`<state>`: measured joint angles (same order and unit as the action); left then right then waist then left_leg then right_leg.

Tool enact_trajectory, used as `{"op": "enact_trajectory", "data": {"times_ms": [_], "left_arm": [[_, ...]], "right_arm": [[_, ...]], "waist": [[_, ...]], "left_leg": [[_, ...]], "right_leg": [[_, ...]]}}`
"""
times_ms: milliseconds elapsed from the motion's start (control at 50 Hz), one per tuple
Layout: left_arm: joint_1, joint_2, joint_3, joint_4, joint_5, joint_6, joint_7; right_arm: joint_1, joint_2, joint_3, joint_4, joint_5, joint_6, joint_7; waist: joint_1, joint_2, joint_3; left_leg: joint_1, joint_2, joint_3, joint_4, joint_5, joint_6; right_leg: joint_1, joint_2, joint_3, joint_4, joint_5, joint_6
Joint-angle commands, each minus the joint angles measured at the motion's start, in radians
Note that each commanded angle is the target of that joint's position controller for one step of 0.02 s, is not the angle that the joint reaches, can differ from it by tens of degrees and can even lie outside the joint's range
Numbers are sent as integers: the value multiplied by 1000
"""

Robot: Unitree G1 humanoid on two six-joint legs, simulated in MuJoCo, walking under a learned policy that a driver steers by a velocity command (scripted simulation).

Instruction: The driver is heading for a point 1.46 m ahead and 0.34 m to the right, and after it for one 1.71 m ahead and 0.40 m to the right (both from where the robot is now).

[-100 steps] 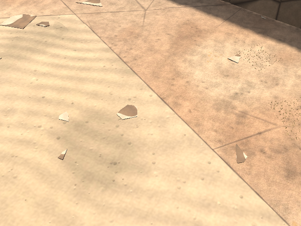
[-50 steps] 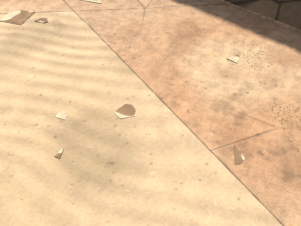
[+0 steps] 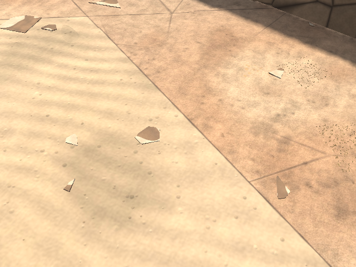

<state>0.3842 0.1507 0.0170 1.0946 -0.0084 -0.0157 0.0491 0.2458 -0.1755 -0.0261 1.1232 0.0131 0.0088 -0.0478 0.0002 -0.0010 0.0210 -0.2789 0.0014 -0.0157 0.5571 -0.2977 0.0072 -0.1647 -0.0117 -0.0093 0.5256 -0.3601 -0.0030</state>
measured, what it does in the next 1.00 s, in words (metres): walks ahead: right foot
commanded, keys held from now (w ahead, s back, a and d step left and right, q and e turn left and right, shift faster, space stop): w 0.90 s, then w+e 0.10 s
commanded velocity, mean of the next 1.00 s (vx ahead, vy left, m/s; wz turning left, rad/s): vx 0.41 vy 0.00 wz -0.01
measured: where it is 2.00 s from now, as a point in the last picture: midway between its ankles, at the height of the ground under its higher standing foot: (211, 151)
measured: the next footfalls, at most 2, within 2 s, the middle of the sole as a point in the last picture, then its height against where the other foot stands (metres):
right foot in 0.64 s outside the picture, level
left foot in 1.18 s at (158, 205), level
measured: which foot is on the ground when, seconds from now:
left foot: down 0.00-0.66, up 0.68-1.00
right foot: down 0.00-0.18, up 0.20-0.62, down 0.64-1.00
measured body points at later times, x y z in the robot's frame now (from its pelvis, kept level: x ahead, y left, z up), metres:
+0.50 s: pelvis +0.17 +0.02 +0.00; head +0.19 +0.03 +0.45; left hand +0.35 +0.26 -0.11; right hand +0.06 -0.20 -0.13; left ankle +0.03 +0.12 -0.73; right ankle +0.34 -0.13 -0.68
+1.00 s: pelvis +0.46 -0.03 +0.01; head +0.48 -0.03 +0.46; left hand +0.45 +0.22 -0.13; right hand +0.62 -0.29 -0.10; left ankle +0.65 +0.15 -0.67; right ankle +0.42 -0.11 -0.73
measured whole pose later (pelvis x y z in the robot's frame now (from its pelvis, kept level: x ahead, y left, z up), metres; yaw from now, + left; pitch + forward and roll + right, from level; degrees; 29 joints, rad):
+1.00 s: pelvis +0.46 -0.03 +0.01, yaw -1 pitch +1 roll -1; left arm 0.38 0.22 0.04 1.01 0.00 -0.10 -0.01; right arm 0.10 -0.25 -0.07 0.89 0.01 -0.09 -0.01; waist 0.07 0.03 -0.01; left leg -0.71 0.14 -0.05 0.76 0.04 0.01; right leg -0.06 0.08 -0.05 0.21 -0.18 -0.07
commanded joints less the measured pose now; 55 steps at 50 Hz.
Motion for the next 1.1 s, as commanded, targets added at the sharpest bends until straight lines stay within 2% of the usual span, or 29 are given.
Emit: {"op": "enact_trajectory", "data": {"times_ms": [20,80,100,120,160,180,200,220,240,260,280,320,340,440,500,560,600,620,640,660,680,700,720,740,780,840,940,1040,1100], "left_arm": [[108,122,28,-20,-14,-11,8],[161,202,58,-18,-25,-41,-3],[139,198,59,-32,-22,-46,-6],[102,193,57,-46,-21,-52,-11],[14,174,50,-78,-30,-49,-22],[-27,171,48,-99,-28,-54,-24],[-64,119,34,-131,-25,-68,-25],[-68,72,22,-163,-28,-91,-23],[-72,108,31,-165,-42,-104,-31],[-73,112,31,-161,-46,-111,-42],[-79,117,36,-158,-37,-115,-45],[-109,151,58,-163,-23,-111,-52],[-114,134,58,-163,-23,-103,-58],[-359,74,28,-263,-16,-89,-69],[-450,99,24,-300,-23,-90,-82],[-479,133,29,-326,-25,-96,-96],[-378,183,53,-309,-23,-100,-97],[-225,222,76,-265,-26,-98,-93],[-45,270,99,-215,-27,-92,-84],[102,381,123,-185,4,-87,-76],[101,333,103,-175,7,-85,-81],[-5,265,82,-184,-3,-91,-85],[-109,215,66,-207,-5,-95,-85],[-186,186,55,-216,2,-101,-92],[-229,147,45,-203,16,-110,-100],[-174,175,48,-168,14,-114,-88],[-64,212,53,-144,6,-100,-53],[37,234,60,-124,-12,-83,-39],[61,237,67,-118,-18,-69,-32]], "right_arm": [[24,-89,-18,-34,7,-23,1],[-42,-38,-9,-77,14,-77,27],[-54,-45,-11,-88,17,-90,35],[-35,-41,-10,-92,24,-100,41],[115,-53,-23,-36,30,-111,45],[230,-91,-42,6,21,-110,44],[393,-200,-76,35,19,-112,42],[483,-251,-79,39,7,-124,56],[371,-171,-51,13,-5,-136,54],[281,-126,-36,-21,-2,-140,56],[222,-118,-28,-42,-3,-137,61],[219,-75,-9,-46,-8,-121,63],[247,-70,-5,-40,-10,-113,57],[260,-143,-9,-67,-18,-97,25],[300,-176,-20,-65,-4,-100,20],[300,-181,-29,-62,6,-97,20],[274,-205,-40,-71,-4,-87,21],[256,-204,-40,-77,-11,-77,23],[236,-192,-32,-94,-17,-74,26],[348,-66,1,-116,-24,-88,40],[367,-31,14,-99,4,-121,51],[252,-125,-12,-138,33,-144,54],[153,-160,-19,-170,43,-153,49],[113,-160,-26,-177,32,-149,39],[160,-126,-36,-165,13,-115,28],[130,-111,-42,-182,7,-89,22],[-105,-127,-51,-262,-11,-100,29],[-285,-114,-38,-311,2,-118,53],[-323,-136,-38,-337,9,-134,69]], "waist": [[17,-50,148],[43,-193,179],[35,-179,193],[9,-177,201],[-73,-134,170],[-114,-70,124],[-169,184,60],[-172,330,-7],[-102,167,51],[-68,99,82],[-43,52,86],[-30,64,88],[-29,79,81],[-57,62,135],[-70,89,146],[-41,87,142],[31,124,40],[111,134,-55],[193,123,-159],[152,-125,-353],[131,-244,-476],[115,-191,-291],[87,-110,-166],[45,-23,-93],[-24,-57,-55],[-41,-62,1],[13,-34,45],[70,-41,66],[63,-58,66]], "left_leg": [[-92,-20,22,-34,-360,56],[-236,-16,78,207,-125,52],[-244,11,57,242,-129,70],[-213,20,54,192,-160,87],[76,-21,95,-49,-88,94],[244,-6,35,-86,-12,93],[411,185,-299,-249,-110,177],[492,376,-709,-397,-126,293],[440,402,-687,-381,-120,288],[395,358,-542,-374,-80,252],[363,311,-419,-388,-25,220],[325,230,-231,-403,184,166],[319,210,-181,-406,257,159],[199,184,-73,-461,335,173],[199,207,-52,-487,312,175],[313,247,-32,-431,434,154],[377,253,-6,-275,789,129],[352,222,25,-92,936,108],[190,181,46,154,851,74],[-176,26,59,587,359,19],[-331,-74,-93,820,-231,15],[-437,-4,-125,892,-196,42],[-442,53,-89,868,-108,59],[-387,102,-70,799,-26,61],[-260,153,-74,696,36,65],[-289,167,-50,598,85,46],[-435,158,-32,273,345,6],[-373,85,-4,20,414,-16],[-332,67,-25,-65,353,-6]], "right_leg": [[-179,-64,110,-186,-435,-103],[-80,-281,414,-335,-482,-222],[-100,-316,456,-355,-441,-241],[-118,-312,434,-340,-390,-231],[-227,-200,257,-229,-244,-153],[-307,-126,158,-79,-60,-112],[-467,4,-22,304,65,-41],[-619,72,20,590,-156,-31],[-697,0,106,754,-130,-58],[-717,-43,111,791,-31,-84],[-710,-80,94,756,60,-95],[-653,-116,54,656,151,-88],[-637,-117,32,627,169,-76],[-586,-87,-29,272,322,-21],[-496,-52,-51,124,381,-28],[-469,-39,-36,37,365,-72],[-306,15,-64,40,314,-108],[-116,54,-86,49,293,-134],[163,1,-22,61,287,-171],[559,-286,430,12,115,-318],[624,-407,836,-235,-25,-385],[479,-361,725,-266,-57,-314],[298,-327,546,-276,28,-270],[123,-288,412,-304,154,-246],[-50,-216,259,-356,220,-220],[-120,-194,175,-418,269,-245],[-29,-179,139,-437,324,-228],[45,-174,138,-391,306,-208],[115,-209,184,-316,304,-195]]}}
